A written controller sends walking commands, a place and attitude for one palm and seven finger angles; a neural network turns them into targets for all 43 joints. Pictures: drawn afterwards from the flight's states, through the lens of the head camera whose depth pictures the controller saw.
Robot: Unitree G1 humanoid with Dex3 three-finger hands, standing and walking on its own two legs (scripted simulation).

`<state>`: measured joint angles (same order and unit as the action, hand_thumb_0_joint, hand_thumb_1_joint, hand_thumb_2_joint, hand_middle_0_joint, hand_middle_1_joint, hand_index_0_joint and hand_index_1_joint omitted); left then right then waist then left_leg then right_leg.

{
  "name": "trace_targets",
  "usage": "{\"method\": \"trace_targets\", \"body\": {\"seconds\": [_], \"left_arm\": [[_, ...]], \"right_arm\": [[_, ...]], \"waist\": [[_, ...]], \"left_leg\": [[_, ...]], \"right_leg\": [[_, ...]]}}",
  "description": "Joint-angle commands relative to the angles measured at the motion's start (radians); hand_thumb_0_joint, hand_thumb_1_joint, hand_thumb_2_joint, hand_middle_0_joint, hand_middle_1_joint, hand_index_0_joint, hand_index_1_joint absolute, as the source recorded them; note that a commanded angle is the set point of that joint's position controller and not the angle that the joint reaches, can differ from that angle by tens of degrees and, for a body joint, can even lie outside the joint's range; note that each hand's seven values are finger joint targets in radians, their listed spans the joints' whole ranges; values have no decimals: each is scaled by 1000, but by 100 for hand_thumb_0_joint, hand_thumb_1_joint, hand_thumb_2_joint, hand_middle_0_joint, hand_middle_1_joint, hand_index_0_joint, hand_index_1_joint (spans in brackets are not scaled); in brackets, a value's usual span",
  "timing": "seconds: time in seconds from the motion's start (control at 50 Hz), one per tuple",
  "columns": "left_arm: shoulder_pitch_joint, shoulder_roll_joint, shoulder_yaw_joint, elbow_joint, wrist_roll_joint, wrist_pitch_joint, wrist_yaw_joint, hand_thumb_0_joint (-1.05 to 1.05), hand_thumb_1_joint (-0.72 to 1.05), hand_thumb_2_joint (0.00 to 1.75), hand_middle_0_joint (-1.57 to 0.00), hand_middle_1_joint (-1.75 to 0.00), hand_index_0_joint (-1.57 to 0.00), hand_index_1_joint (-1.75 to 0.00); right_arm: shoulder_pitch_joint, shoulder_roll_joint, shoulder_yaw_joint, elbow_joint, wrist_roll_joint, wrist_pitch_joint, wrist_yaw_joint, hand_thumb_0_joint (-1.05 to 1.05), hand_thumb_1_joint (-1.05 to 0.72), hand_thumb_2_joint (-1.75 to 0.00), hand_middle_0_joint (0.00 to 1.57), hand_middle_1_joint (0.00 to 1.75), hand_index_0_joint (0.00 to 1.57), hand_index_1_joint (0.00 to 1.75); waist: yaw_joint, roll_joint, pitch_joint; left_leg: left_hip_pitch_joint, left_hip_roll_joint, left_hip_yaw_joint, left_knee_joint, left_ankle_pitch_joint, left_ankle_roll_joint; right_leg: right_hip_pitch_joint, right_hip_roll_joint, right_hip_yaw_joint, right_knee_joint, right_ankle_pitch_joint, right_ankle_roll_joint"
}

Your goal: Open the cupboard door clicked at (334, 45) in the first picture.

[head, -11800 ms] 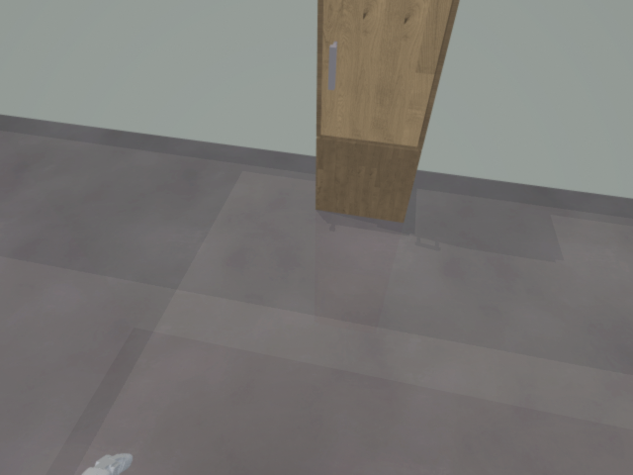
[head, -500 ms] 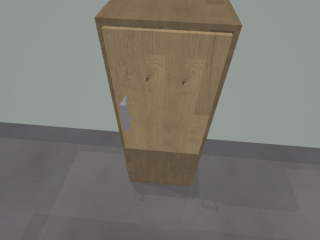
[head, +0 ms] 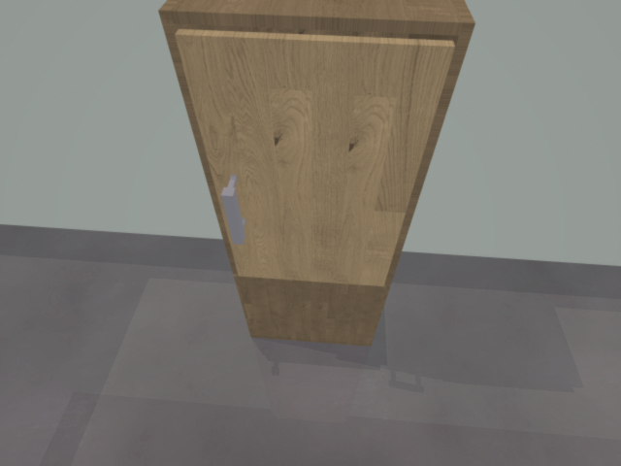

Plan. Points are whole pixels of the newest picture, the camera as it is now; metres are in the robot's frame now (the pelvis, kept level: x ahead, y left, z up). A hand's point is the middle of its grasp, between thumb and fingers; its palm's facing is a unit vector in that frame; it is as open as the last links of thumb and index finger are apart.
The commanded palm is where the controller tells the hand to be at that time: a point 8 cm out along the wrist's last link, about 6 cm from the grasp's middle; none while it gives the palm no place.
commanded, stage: come to a stop and stand still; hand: left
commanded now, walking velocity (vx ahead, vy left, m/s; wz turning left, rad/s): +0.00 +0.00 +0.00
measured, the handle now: (236, 210) +0.55 +0.18 -0.06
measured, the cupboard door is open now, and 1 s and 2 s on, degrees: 0 0 0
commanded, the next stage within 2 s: look again from close up in 0.54 s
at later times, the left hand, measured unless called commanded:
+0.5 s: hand out of the picture -0.08 +0.18 -0.17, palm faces +0.07 -0.98 -0.18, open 7.3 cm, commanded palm none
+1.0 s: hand out of the picture -0.03 +0.20 -0.16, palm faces +0.07 -0.97 -0.24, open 7.4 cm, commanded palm none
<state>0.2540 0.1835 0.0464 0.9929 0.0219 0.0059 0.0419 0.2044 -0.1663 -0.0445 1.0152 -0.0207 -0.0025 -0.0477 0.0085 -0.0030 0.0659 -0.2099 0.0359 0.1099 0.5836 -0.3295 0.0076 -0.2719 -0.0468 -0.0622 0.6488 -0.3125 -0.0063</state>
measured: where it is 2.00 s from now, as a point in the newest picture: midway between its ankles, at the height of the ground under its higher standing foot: outside the picture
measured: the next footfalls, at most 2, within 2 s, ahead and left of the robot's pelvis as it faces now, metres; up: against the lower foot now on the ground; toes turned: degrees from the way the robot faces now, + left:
none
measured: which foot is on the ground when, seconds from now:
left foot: down 0.00-1.00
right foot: down 0.00-1.00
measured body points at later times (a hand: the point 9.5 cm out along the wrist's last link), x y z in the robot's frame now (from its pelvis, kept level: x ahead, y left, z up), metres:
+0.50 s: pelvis -0.06 +0.01 +0.01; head -0.05 +0.01 +0.46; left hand -0.08 +0.23 -0.15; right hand -0.08 -0.21 -0.15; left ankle -0.03 +0.12 -0.73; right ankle -0.01 -0.11 -0.73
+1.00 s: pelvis -0.03 +0.02 +0.01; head -0.04 +0.00 +0.45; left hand -0.03 +0.25 -0.14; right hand -0.02 -0.20 -0.16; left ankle -0.03 +0.12 -0.73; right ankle -0.01 -0.11 -0.73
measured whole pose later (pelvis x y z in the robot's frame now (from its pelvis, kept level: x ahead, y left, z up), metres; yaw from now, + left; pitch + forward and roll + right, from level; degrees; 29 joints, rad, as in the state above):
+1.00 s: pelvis -0.03 +0.02 +0.01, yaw +2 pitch -1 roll +1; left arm 0.33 0.14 0.00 1.06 0.02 -0.03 0.04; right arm 0.32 -0.17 -0.01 1.05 -0.02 -0.01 -0.02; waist 0.00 0.05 -0.03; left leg -0.23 -0.02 0.09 0.49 -0.26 0.04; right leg -0.26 -0.07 -0.05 0.52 -0.25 0.02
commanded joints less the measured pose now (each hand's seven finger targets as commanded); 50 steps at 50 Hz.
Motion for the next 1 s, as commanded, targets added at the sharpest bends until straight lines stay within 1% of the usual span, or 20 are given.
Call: {"method": "trace_targets", "body": {"seconds": [0.0,0.06,0.14,0.22,0.26,0.42,0.52,0.58,0.6,0.62,0.64,0.66,0.68,0.72,0.74,0.76,0.78,0.82,0.88,0.98], "left_arm": [[97,86,11,-37,0,-6,-1,0,90,90,-20,-30,-20,-30],[42,101,7,-51,-1,-5,-2,0,90,90,-20,-30,-20,-30],[0,90,-4,-58,0,7,-9,0,90,90,-20,-30,-20,-30],[29,91,-3,-49,2,10,-11,0,90,90,-20,-30,-20,-30],[53,86,-2,-41,1,9,-12,0,90,90,-20,-30,-20,-30],[112,49,-15,-1,-3,-14,-15,0,90,90,-20,-30,-20,-30],[144,34,-20,38,-1,-14,-13,0,90,90,-20,-30,-20,-30],[172,21,-23,55,-1,-18,-11,0,90,90,-20,-30,-20,-30],[176,19,-23,59,-2,-20,-11,0,90,90,-20,-30,-20,-30],[215,63,-38,92,13,-22,26,0,90,90,-20,-30,-20,-30],[159,118,-25,39,3,-30,15,0,90,90,-20,-30,-20,-30],[110,126,-9,18,3,-31,11,0,90,90,-20,-30,-20,-30],[86,127,-8,10,4,-36,8,0,90,90,-20,-30,-20,-30],[117,60,-22,24,-1,-39,4,0,90,90,-20,-30,-20,-30],[136,34,-25,31,-2,-35,3,0,90,90,-20,-30,-20,-30],[155,19,-27,39,2,-30,0,0,90,90,-20,-30,-20,-30],[164,22,-26,46,7,-30,-4,0,90,90,-20,-30,-20,-30],[176,11,-31,57,6,-33,-7,0,90,90,-20,-30,-20,-30],[151,25,-31,50,3,-39,-6,0,90,90,-20,-30,-20,-30],[122,48,-28,37,-3,-44,-4,0,90,90,-20,-30,-20,-30]], "right_arm": [[92,-58,-7,-31,5,-4,9,0,-90,-90,20,30,20,30],[65,-69,0,-28,3,-5,18,0,-90,-90,20,30,20,30],[43,-74,8,-23,0,0,28,0,-90,-90,20,30,20,30],[87,-79,11,-8,-6,5,35,0,-90,-90,20,30,20,30],[105,-83,11,-2,-9,4,36,0,-90,-90,20,30,20,30],[161,-63,20,24,-1,-12,30,0,-90,-90,20,30,20,30],[191,-47,24,50,0,-5,29,0,-90,-90,20,30,20,30],[210,-33,25,60,2,-5,27,0,-90,-90,20,30,20,30],[215,-28,27,64,2,-6,27,0,-90,-90,20,30,20,30],[62,-95,17,-6,3,-3,39,0,-90,-90,20,30,20,30],[124,-25,26,-38,3,9,46,0,-90,-90,20,30,20,30],[192,-17,21,-24,0,5,44,0,-90,-90,20,30,20,30],[245,-20,23,-18,-4,-1,48,0,-90,-90,20,30,20,30],[235,-28,25,-23,-1,-19,42,0,-90,-90,20,30,20,30],[210,-54,22,-35,-1,-21,37,0,-90,-90,20,30,20,30],[171,-71,18,-44,0,-20,35,0,-90,-90,20,30,20,30],[148,-75,16,-56,1,-22,34,0,-90,-90,20,30,20,30],[137,-76,18,-53,2,-26,31,0,-90,-90,20,30,20,30],[159,-71,23,-34,4,-31,31,0,-90,-90,20,30,20,30],[164,-75,30,-8,4,-39,30,0,-90,-90,20,30,20,30]], "waist": [[-1,-58,-100],[-4,-59,-134],[1,-37,26],[1,-16,67],[2,26,48],[3,11,-29],[-2,0,49],[-3,-12,45],[-2,-17,43],[37,45,99],[-23,6,-32],[-60,1,-44],[-75,38,-85],[-52,107,-57],[-34,118,-28],[-15,133,4],[1,117,20],[8,28,46],[-3,-44,58],[-10,-33,13]], "left_leg": [[-4,55,-59,-34,322,15],[18,69,-75,-67,327,14],[-108,69,-128,-207,-22,24],[-163,60,-144,-268,-188,26],[-177,63,-155,-290,-219,30],[-140,69,-161,-287,-121,29],[-169,61,-164,-288,-162,27],[-150,54,-156,-270,-125,28],[-147,50,-147,-259,-111,26],[-170,37,-36,-55,-60,-28],[-91,-22,-59,22,-77,-21],[-19,-12,-63,30,-37,-6],[24,-2,-68,-10,-5,-3],[-53,51,-161,-158,-13,16],[-144,89,-215,-231,-115,32],[-216,102,-248,-290,-211,43],[-259,102,-255,-314,-223,50],[-259,89,-234,-314,-194,49],[-191,68,-200,-290,-80,42],[-93,60,-157,-259,81,35]], "right_leg": [[54,-120,120,-104,492,-57],[49,-102,105,-108,394,-44],[-32,-67,112,-235,-59,-26],[-51,-53,106,-289,-201,-19],[-33,-45,93,-285,-197,-16],[33,-47,92,-281,-64,-22],[-26,-46,101,-304,-136,-20],[-32,-49,107,-312,-128,-23],[-35,-55,108,-316,-132,-24],[-69,-88,100,-301,-29,-20],[-127,-152,215,-374,-297,-59],[-213,-171,200,-373,-351,-79],[-206,-143,136,-308,-284,-73],[-139,-58,75,-205,-157,-46],[-78,-28,47,-178,-125,-36],[-28,-13,26,-149,-77,-29],[16,-12,15,-125,-26,-26],[30,-21,37,-154,17,-25],[2,-45,69,-207,23,-26],[21,-61,83,-229,100,-24]]}}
